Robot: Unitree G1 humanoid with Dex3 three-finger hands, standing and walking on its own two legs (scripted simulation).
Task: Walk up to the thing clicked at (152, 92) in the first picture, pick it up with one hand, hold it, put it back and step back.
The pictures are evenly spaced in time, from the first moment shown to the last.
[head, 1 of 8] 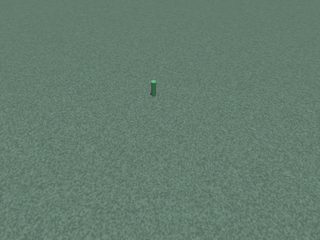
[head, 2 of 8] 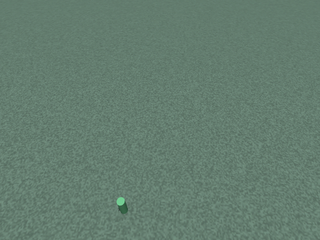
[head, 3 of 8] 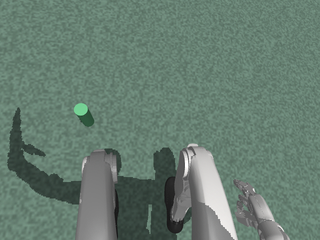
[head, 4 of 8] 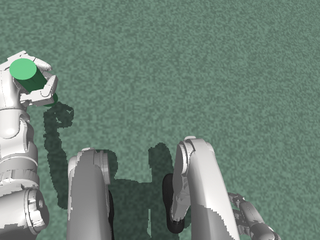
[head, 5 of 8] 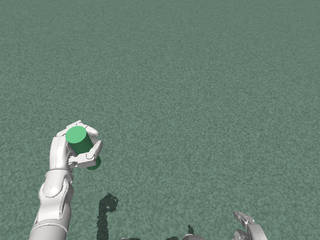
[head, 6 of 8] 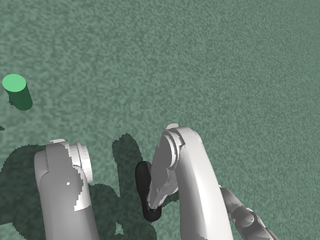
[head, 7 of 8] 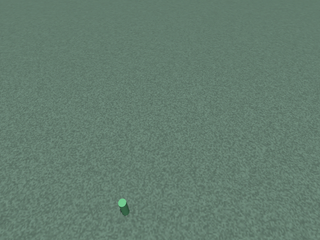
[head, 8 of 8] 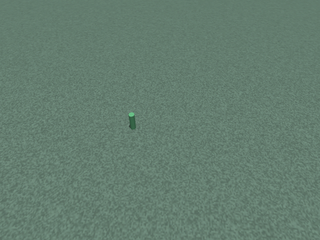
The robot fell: no
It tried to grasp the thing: yes
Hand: left
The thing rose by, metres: 0.69
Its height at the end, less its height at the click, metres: +0.00
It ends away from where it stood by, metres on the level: 0.00
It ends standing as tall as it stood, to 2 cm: yes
